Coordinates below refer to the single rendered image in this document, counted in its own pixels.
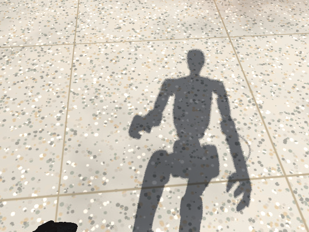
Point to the left robot hand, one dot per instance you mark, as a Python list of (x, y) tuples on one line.
[(60, 226)]

